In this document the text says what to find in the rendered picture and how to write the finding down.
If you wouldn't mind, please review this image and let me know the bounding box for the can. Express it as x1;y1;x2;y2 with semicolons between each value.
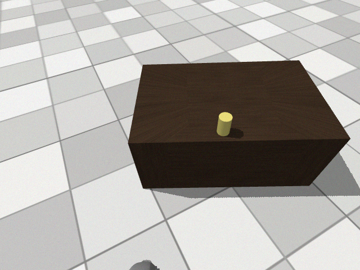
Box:
217;112;233;136

